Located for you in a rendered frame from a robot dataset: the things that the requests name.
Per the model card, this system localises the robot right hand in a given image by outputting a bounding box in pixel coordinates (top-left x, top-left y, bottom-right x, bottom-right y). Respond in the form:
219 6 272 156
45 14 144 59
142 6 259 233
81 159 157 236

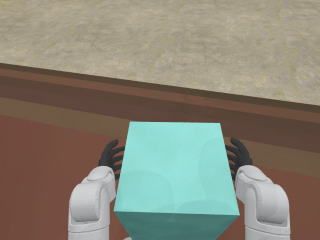
225 138 253 181

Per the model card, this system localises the carton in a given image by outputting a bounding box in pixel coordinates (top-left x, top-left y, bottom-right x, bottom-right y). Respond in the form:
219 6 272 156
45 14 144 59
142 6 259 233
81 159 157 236
113 121 240 240

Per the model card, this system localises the robot left hand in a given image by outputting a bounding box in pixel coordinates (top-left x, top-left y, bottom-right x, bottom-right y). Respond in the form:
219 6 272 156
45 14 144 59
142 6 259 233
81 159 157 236
98 139 125 181

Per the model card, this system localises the right robot forearm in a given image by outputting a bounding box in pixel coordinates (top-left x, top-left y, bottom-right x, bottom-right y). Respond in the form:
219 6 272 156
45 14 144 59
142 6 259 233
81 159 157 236
235 165 291 240

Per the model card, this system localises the left robot forearm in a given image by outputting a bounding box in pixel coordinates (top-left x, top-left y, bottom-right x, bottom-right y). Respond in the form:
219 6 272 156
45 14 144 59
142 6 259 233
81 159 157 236
68 166 116 240

